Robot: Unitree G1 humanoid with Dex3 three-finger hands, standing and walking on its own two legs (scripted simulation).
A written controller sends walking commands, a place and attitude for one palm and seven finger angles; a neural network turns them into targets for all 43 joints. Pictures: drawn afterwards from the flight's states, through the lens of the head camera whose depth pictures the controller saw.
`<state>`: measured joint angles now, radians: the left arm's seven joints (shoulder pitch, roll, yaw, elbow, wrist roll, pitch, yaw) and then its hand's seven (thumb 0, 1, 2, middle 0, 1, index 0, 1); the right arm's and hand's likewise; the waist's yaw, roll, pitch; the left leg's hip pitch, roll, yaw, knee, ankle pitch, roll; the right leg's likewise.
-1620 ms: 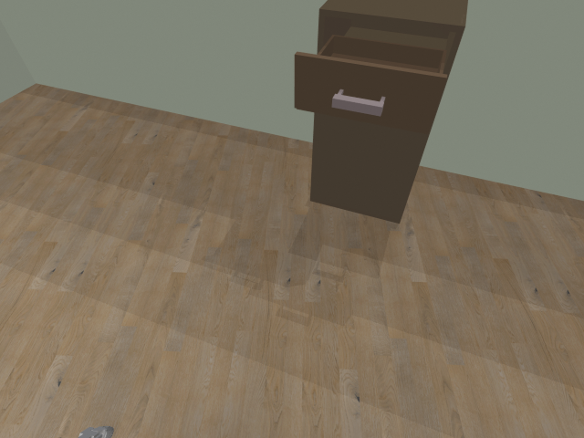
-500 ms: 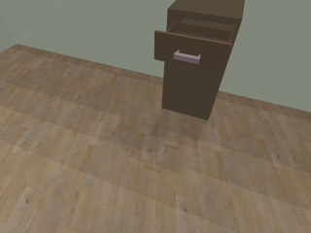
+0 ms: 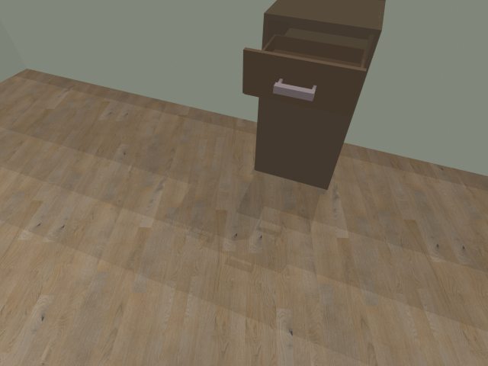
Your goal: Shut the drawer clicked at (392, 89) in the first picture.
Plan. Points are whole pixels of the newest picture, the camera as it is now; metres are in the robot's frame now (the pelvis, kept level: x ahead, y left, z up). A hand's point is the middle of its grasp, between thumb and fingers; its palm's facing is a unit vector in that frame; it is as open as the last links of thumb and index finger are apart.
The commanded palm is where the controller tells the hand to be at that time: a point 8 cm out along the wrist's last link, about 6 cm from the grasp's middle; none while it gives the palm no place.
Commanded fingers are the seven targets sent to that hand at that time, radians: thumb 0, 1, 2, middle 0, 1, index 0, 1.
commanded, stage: walk to a spot facing it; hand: left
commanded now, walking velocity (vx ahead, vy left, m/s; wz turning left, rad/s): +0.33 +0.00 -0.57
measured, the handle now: (295, 88) +0.94 -0.11 -0.01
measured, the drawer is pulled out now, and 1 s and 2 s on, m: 0.30 0.30 0.30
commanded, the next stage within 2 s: take the last steps up to it in 0.70 s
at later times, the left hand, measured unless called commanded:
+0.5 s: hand out of the picture +0.15 +0.13 -0.17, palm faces -0.15 -0.97 -0.21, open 7.4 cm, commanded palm none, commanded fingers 0.00 0.90 0.90 -0.20 -0.30 -0.20 -0.30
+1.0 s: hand (206, 249) +0.42 +0.13 -0.18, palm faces -0.32 -0.93 -0.19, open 7.4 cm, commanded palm none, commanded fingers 0.00 0.90 0.90 -0.20 -0.30 -0.20 -0.30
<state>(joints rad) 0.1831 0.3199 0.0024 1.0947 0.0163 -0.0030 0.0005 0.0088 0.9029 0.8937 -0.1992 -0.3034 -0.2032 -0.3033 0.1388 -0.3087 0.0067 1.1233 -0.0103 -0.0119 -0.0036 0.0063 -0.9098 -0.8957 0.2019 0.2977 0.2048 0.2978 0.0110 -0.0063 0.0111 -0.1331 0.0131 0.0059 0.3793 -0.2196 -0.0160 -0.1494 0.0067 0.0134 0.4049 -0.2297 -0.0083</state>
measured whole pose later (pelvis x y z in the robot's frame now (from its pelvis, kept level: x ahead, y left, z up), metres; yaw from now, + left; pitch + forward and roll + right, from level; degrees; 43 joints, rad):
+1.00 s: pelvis +0.33 -0.05 -0.01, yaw -23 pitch -1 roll +0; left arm 0.29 0.21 0.08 1.02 0.03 -0.01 -0.01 0.01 0.91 0.89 -0.19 -0.30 -0.20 -0.30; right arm 0.24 -0.15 -0.04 1.01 -0.02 -0.08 -0.02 -0.01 -0.95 -0.90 0.20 0.30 0.21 0.30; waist 0.01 -0.04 0.03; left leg -0.25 0.04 0.17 0.48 -0.23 0.04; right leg -0.50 -0.05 -0.05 1.10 -0.34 -0.02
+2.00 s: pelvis +0.59 -0.17 -0.01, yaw -19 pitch -3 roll +2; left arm 0.24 0.19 0.04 1.06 0.03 -0.01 0.02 0.02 0.93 0.89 -0.20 -0.30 -0.20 -0.30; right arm 0.33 -0.08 -0.02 1.13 -0.01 -0.02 -0.02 0.01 -0.92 -0.90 0.20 0.30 0.20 0.30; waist 0.00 -0.05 0.06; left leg -0.13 0.03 0.18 0.50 -0.31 0.00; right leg -0.33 -0.10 -0.07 0.55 -0.13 0.02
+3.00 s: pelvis +0.55 -0.15 -0.01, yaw -18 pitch -1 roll +0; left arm 0.28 0.14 -0.01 1.10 0.02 -0.03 0.04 0.02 0.94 0.89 -0.20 -0.30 -0.20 -0.30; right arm 0.32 -0.14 0.00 1.09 -0.01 -0.01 -0.02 0.01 -0.91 -0.90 0.20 0.30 0.20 0.30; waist -0.03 0.04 0.02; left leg -0.20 0.03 0.04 0.52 -0.30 -0.01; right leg -0.19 0.01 -0.05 0.52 -0.31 -0.03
